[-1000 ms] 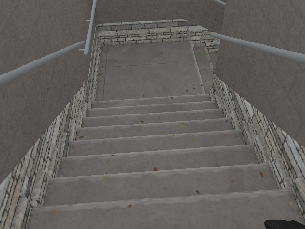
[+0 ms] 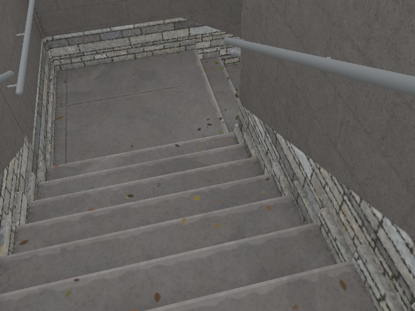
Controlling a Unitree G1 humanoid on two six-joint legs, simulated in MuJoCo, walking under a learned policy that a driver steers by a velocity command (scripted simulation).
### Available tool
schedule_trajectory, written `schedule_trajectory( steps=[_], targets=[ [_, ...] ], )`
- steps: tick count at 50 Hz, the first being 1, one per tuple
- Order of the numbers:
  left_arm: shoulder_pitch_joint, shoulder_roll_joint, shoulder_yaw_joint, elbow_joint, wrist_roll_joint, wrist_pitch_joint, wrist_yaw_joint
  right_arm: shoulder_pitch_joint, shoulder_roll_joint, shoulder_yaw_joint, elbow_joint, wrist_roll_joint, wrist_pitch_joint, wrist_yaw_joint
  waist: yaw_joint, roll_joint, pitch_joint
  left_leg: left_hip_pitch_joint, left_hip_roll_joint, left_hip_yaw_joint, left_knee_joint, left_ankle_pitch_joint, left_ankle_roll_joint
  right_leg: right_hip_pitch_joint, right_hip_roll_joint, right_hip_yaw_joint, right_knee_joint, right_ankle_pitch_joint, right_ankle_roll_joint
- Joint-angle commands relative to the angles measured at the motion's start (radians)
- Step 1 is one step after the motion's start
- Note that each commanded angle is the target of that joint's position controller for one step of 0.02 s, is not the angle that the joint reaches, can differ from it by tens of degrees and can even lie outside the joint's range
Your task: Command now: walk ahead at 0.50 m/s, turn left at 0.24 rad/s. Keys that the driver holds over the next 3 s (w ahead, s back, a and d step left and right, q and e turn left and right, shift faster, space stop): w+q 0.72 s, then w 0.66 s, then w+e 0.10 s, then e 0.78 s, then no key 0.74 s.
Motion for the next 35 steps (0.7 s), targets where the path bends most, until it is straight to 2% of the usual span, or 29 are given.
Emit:
schedule_trajectory(
  steps=[1,3,4,6,8,10,11,12,13,14,15,16,17,18,19,20,21,22,23,24,25,26,27,28,29,30,32,33,35],
  targets=[
    [-0.005,0.070,-0.001,-0.032,-0.019,-0.023,0.035,-0.035,-0.028,-0.009,-0.073,-0.020,-0.002,0.035,-0.026,-0.126,0.058,0.104,-0.024,-0.008,-0.277,0.401,0.038,-0.095,-0.218,0.130,-0.103,0.359,-0.073],
    [-0.030,0.100,-0.005,-0.041,0.003,-0.014,0.047,-0.075,-0.008,0.000,-0.103,-0.020,0.005,0.048,-0.015,-0.124,0.054,0.259,-0.064,0.017,-0.328,0.468,0.023,-0.198,-0.196,0.091,-0.063,0.260,-0.064],
    [-0.020,0.106,-0.005,-0.041,0.006,-0.008,0.048,-0.084,-0.007,0.002,-0.111,-0.014,0.016,0.052,-0.006,-0.124,0.067,0.281,-0.077,0.026,-0.330,0.435,0.011,-0.199,-0.207,0.092,-0.036,0.256,-0.069],
    [0.018,0.112,-0.001,-0.035,-0.008,0.008,0.054,-0.144,0.010,0.017,-0.143,-0.009,0.023,0.063,0.037,-0.084,0.120,0.186,-0.070,0.017,-0.389,0.349,0.011,-0.103,-0.239,0.110,0.081,0.219,-0.073],
    [0.080,0.120,0.006,-0.027,-0.004,0.026,0.064,-0.208,0.035,0.033,-0.182,0.006,0.019,0.085,0.095,-0.096,0.155,0.067,-0.054,0.016,-0.473,0.221,0.004,0.047,-0.271,0.162,0.183,0.238,-0.089],
    [0.077,0.152,0.018,-0.031,0.002,0.037,0.069,-0.219,0.015,0.030,-0.188,0.024,0.010,0.103,0.105,-0.105,0.178,0.080,-0.020,0.056,-0.544,0.117,0.013,0.075,-0.315,0.181,0.267,0.320,-0.088],
    [0.061,0.167,0.023,-0.031,-0.001,0.044,0.067,-0.176,0.000,0.024,-0.166,0.027,0.011,0.099,0.085,-0.104,0.173,0.165,-0.021,0.090,-0.566,0.046,0.034,0.051,-0.336,0.176,0.311,0.416,-0.085],
    [0.037,0.174,0.028,-0.024,0.002,0.039,0.049,-0.054,-0.030,0.007,-0.117,0.006,0.016,0.093,0.021,-0.085,0.097,0.416,-0.087,0.194,-0.444,0.048,0.062,-0.061,-0.315,0.123,0.461,0.522,-0.080],
    [-0.053,0.170,0.024,-0.034,0.002,0.020,0.029,0.246,-0.081,-0.024,-0.030,0.009,0.018,0.083,-0.143,-0.092,-0.013,0.759,-0.076,0.164,-0.510,0.099,0.140,-0.190,-0.273,0.079,0.747,0.619,-0.046],
    [-0.012,0.141,0.026,-0.058,0.008,-0.013,0.018,0.381,-0.180,-0.045,0.022,0.000,0.016,0.075,-0.170,0.183,-0.089,1.046,0.023,0.040,-0.454,0.583,0.234,-0.431,-0.100,-0.039,1.256,0.152,0.047],
    [0.152,0.107,0.004,-0.069,0.009,-0.045,-0.010,0.373,-0.168,-0.024,0.029,0.017,0.020,0.075,-0.089,0.317,-0.268,1.330,0.166,-0.224,-0.268,0.681,0.373,-0.726,-0.077,0.069,1.480,-0.430,0.100],
    [0.066,0.177,0.015,-0.115,-0.009,-0.054,-0.020,0.403,-0.161,-0.027,0.021,0.037,0.040,0.063,-0.144,0.261,-0.343,1.351,0.229,-0.362,-0.383,0.449,0.434,-0.803,-0.090,0.115,1.475,-0.441,0.126],
    [-0.105,0.145,0.004,-0.217,-0.049,-0.052,-0.004,0.385,-0.215,-0.043,0.042,0.040,0.046,0.044,-0.148,0.167,-0.286,1.287,0.277,-0.542,-0.565,-0.025,0.467,-0.940,-0.084,0.099,1.390,-0.348,0.134],
    [-0.226,0.135,0.004,-0.239,-0.063,-0.037,0.024,0.297,-0.172,-0.029,0.025,0.012,0.048,0.032,-0.115,-0.073,-0.122,1.088,0.285,-0.614,-0.634,-0.326,0.415,-0.988,-0.140,0.121,1.237,-0.203,0.115],
    [-0.265,0.161,0.022,-0.266,-0.046,-0.019,0.041,0.157,-0.122,-0.010,-0.026,-0.001,0.033,0.033,-0.032,-0.130,-0.012,0.820,0.257,-0.632,-0.624,-0.348,0.386,-0.901,-0.159,0.143,1.170,-0.129,0.104],
    [-0.191,0.184,0.041,-0.231,-0.028,-0.009,0.044,0.042,-0.058,0.016,-0.072,-0.014,0.002,0.036,0.049,-0.181,0.035,0.602,0.200,-0.517,-0.608,-0.270,0.326,-0.765,-0.201,0.210,0.911,0.088,0.083],
    [-0.145,0.155,0.039,-0.218,0.006,-0.003,0.047,-0.010,-0.070,0.009,-0.093,-0.008,-0.013,0.033,0.079,-0.086,0.051,0.482,0.144,-0.450,-0.586,-0.172,0.301,-0.688,-0.207,0.198,0.824,0.123,0.087],
    [-0.205,0.155,0.046,-0.255,0.039,-0.004,0.050,-0.016,-0.081,0.008,-0.103,0.007,-0.016,0.013,0.067,-0.083,0.089,0.329,0.045,-0.288,-0.627,-0.079,0.264,-0.554,-0.201,0.158,0.573,0.253,0.116],
    [-0.240,0.108,0.033,-0.276,0.067,-0.005,0.047,-0.007,-0.099,-0.002,-0.091,0.001,-0.008,-0.007,0.059,-0.029,0.041,0.255,-0.012,-0.214,-0.594,0.063,0.249,-0.400,-0.173,0.104,0.465,0.354,0.124],
    [-0.151,0.083,0.031,-0.233,0.053,-0.010,0.029,0.029,-0.105,-0.002,-0.071,-0.020,0.000,-0.022,0.079,0.016,-0.044,0.235,-0.029,-0.189,-0.545,0.156,0.246,-0.263,-0.146,0.085,0.533,0.544,0.125],
    [-0.131,0.092,0.034,-0.237,0.037,-0.011,0.017,0.045,-0.092,0.000,-0.070,-0.008,0.005,-0.026,0.080,0.035,-0.059,0.266,-0.027,-0.187,-0.526,0.168,0.247,-0.261,-0.139,0.091,0.530,0.575,0.127],
    [-0.233,0.126,0.048,-0.279,0.023,-0.017,0.008,0.165,-0.055,0.004,-0.031,0.015,-0.004,-0.034,0.016,0.033,-0.025,0.437,-0.032,-0.250,-0.475,-0.015,0.246,-0.464,-0.160,0.177,0.431,0.688,0.110],
    [-0.317,0.134,0.046,-0.320,0.029,-0.019,0.005,0.219,-0.038,0.009,-0.016,0.031,-0.006,-0.043,-0.012,0.018,-0.004,0.526,-0.019,-0.304,-0.434,-0.107,0.256,-0.564,-0.157,0.205,0.332,0.684,0.093],
    [-0.402,0.144,0.043,-0.361,0.037,-0.022,0.001,0.221,-0.019,0.014,-0.016,0.047,-0.001,-0.057,-0.023,-0.044,0.066,0.426,-0.077,-0.242,-0.386,-0.284,0.225,-0.496,-0.139,0.191,0.087,0.817,0.095],
    [-0.471,0.119,0.035,-0.397,0.059,-0.031,-0.012,0.229,-0.032,0.012,-0.021,0.039,0.002,-0.064,-0.060,-0.060,0.064,0.320,-0.115,-0.223,-0.380,-0.377,0.196,-0.340,-0.096,0.147,-0.023,0.934,0.089],
    [-0.501,0.091,0.030,-0.419,0.055,-0.031,-0.023,0.215,-0.068,0.005,-0.018,0.029,0.012,-0.066,-0.072,-0.044,0.060,0.254,-0.134,-0.213,-0.370,-0.455,0.184,-0.220,-0.067,0.117,-0.084,0.954,0.090],
    [-0.482,0.071,0.031,-0.460,0.019,-0.015,-0.027,0.208,-0.077,-0.001,-0.022,0.026,0.037,-0.070,-0.067,0.065,0.041,0.243,-0.138,-0.262,-0.296,-0.467,0.191,-0.112,-0.056,0.146,-0.074,0.843,0.103],
    [-0.440,0.083,0.033,-0.458,0.010,-0.008,-0.023,0.210,-0.062,0.002,-0.031,0.030,0.043,-0.074,-0.057,0.089,0.048,0.309,-0.137,-0.299,-0.240,-0.465,0.189,-0.124,-0.087,0.192,-0.127,0.792,0.088],
    [-0.379,0.120,0.046,-0.431,-0.004,-0.008,-0.027,0.210,-0.051,0.005,-0.050,0.029,0.059,-0.089,-0.052,0.077,0.070,0.459,-0.125,-0.373,-0.117,-0.449,0.183,-0.132,-0.160,0.259,-0.278,0.750,0.061]
  ],
)
Next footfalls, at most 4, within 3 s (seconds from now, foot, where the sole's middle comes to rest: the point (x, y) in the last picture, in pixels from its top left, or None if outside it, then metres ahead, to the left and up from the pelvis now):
0.26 left None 0.26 0.15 -0.91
0.74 right None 0.58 0.01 -1.06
1.36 left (137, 293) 0.77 0.39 -1.21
1.92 right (166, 249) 1.06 0.30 -1.36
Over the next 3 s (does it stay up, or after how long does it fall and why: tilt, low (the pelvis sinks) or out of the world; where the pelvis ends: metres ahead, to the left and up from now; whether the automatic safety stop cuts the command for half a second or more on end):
stays up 0.84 0.51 -0.47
